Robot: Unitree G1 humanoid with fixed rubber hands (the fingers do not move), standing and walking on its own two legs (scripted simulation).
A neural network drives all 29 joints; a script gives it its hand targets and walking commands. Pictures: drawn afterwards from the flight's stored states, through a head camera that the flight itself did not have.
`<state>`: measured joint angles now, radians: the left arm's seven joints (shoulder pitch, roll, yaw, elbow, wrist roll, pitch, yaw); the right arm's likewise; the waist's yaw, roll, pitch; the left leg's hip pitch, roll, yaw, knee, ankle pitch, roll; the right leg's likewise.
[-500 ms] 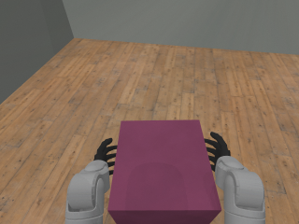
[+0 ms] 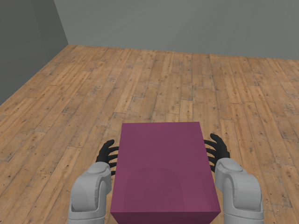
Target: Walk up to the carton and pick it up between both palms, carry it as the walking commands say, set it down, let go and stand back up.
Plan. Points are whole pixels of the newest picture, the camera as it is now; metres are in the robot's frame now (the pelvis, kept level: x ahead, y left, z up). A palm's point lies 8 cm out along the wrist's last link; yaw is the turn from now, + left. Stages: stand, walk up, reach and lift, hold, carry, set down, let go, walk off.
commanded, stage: carry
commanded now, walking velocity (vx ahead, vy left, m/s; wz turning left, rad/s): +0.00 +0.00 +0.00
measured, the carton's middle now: (161, 181) +0.26 -0.02 +0.00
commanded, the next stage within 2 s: none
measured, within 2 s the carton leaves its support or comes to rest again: neither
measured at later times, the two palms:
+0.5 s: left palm (92, 154) +0.30 +0.16 +0.08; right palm (205, 145) +0.31 -0.13 +0.09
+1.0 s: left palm (88, 153) +0.30 +0.17 +0.08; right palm (202, 147) +0.30 -0.12 +0.09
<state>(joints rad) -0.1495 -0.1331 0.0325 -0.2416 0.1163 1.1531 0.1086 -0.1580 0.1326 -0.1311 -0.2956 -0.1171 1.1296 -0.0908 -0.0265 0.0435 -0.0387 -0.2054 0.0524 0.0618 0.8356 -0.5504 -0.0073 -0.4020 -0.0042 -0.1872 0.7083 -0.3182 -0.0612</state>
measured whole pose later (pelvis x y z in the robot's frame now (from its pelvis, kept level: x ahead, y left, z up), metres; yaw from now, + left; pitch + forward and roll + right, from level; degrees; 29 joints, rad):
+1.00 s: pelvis +0.04 +0.03 +0.02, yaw -1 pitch +0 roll +0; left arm -0.18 -0.14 0.09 -0.09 0.13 1.11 0.10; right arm -0.19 0.14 -0.14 -0.12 -0.14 1.07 -0.09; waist 0.00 0.01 -0.09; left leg -0.17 -0.02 0.10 0.58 -0.41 0.06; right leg -0.26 -0.07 -0.13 0.62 -0.34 0.01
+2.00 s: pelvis -0.02 -0.01 +0.02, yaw -1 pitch +0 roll +1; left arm -0.15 -0.13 0.09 0.02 0.15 0.95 0.08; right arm -0.17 0.13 -0.13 -0.01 -0.15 0.91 -0.08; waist 0.00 0.01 -0.09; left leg -0.25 0.02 0.09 0.56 -0.31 0.01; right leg -0.33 -0.04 -0.15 0.57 -0.24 -0.06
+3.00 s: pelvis -0.08 -0.01 +0.02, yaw -1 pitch +0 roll +1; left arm -0.15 -0.13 0.09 0.07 0.17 0.85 0.07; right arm -0.16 0.13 -0.13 0.05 -0.17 0.81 -0.07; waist 0.00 -0.02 -0.06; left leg -0.37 0.04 0.08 0.56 -0.19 0.00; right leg -0.41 -0.01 -0.17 0.49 -0.09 -0.08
